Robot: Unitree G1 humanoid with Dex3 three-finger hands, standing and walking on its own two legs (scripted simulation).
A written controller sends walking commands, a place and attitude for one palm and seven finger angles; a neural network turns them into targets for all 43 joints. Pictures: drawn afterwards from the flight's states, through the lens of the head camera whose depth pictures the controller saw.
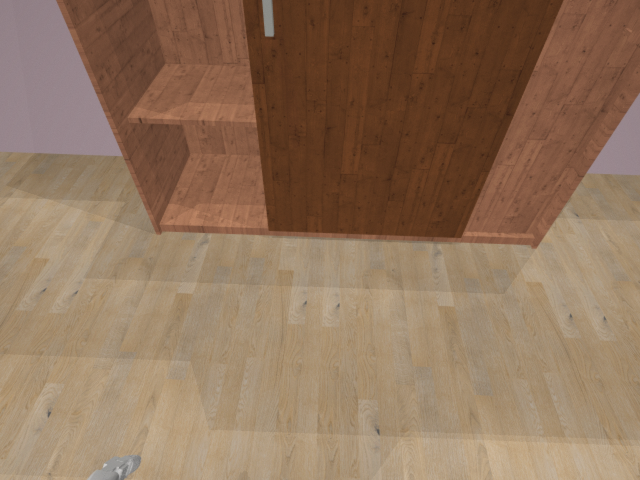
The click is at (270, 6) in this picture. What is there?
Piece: wardrobe's sliding door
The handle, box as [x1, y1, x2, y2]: [262, 0, 273, 36]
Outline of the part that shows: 262,0 265,35 273,36 272,3 271,0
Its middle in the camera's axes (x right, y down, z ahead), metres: -0.13 -0.60 +0.97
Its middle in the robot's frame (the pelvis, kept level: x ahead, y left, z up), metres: +1.14 +0.20 +0.16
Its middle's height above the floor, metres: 0.93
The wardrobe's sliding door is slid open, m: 0.47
